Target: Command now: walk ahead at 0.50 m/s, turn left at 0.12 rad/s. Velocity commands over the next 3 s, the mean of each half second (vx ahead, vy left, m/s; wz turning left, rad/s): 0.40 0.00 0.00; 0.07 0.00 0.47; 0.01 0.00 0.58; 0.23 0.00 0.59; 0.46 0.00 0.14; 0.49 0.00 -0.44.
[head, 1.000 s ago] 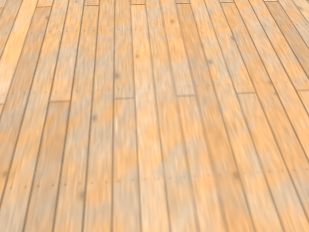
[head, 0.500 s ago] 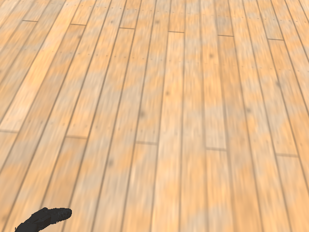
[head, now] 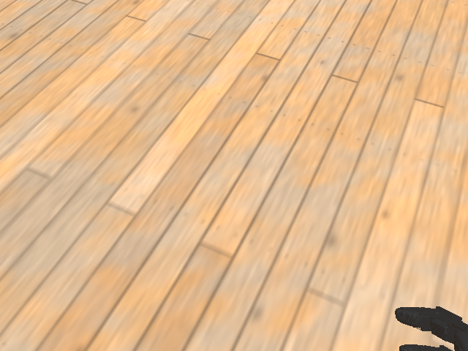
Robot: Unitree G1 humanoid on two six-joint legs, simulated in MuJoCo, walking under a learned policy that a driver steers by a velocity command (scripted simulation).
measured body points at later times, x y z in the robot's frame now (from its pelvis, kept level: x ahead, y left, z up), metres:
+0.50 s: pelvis +0.25 -0.01 +0.00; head +0.28 -0.02 +0.45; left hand +0.47 +0.22 -0.09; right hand +0.25 -0.29 -0.13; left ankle +0.13 +0.12 -0.73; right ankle +0.38 -0.13 -0.73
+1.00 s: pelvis +0.29 +0.02 +0.01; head +0.31 +0.06 +0.45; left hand +0.38 +0.33 -0.12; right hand +0.46 -0.24 -0.08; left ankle +0.29 +0.11 -0.73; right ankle +0.35 -0.12 -0.67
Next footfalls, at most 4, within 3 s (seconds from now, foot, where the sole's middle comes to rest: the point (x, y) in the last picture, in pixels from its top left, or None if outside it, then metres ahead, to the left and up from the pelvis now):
0.02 left None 0.17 0.12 -0.77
0.48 right None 0.42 -0.13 -0.77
0.90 left None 0.33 0.12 -0.77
1.38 right None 0.41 -0.08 -0.77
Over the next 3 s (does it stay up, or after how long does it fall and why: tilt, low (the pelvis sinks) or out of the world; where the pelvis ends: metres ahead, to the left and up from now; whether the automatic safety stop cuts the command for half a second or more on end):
stays up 0.69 0.55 0.02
